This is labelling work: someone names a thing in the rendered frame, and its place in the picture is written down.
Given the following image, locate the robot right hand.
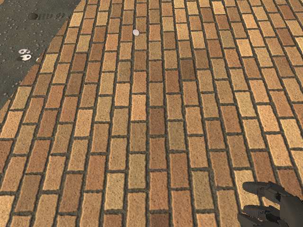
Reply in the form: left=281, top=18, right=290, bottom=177
left=237, top=181, right=303, bottom=227

